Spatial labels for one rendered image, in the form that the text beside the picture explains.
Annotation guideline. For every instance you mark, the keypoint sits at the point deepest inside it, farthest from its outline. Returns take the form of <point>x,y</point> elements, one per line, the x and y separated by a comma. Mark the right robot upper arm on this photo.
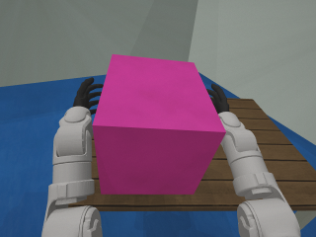
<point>267,217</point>

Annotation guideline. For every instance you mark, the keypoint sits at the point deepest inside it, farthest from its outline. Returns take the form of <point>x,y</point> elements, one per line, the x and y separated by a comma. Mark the left robot hand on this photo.
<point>84,96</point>

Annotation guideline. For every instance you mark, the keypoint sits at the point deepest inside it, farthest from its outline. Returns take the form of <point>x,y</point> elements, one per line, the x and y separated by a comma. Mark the carton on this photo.
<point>155,129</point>

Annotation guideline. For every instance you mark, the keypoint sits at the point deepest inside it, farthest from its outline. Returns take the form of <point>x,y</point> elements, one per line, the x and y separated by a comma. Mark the right robot forearm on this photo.
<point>252,179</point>

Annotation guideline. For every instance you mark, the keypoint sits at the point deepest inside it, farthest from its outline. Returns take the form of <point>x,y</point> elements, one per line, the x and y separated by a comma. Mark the left robot upper arm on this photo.
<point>78,221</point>

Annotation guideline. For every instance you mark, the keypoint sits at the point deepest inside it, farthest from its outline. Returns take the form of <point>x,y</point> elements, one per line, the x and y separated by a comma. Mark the table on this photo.
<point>295,177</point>

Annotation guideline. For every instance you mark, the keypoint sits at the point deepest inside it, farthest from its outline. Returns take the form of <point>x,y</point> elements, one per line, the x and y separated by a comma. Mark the left robot forearm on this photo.
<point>71,159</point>

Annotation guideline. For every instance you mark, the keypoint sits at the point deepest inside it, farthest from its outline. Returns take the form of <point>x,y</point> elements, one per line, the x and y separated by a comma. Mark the right robot hand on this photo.
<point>219,99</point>

